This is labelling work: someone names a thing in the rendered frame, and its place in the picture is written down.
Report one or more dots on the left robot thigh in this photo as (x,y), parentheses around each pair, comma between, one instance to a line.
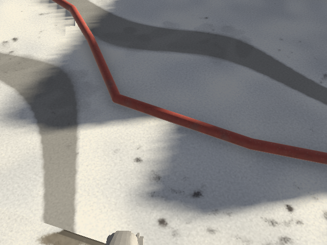
(125,238)

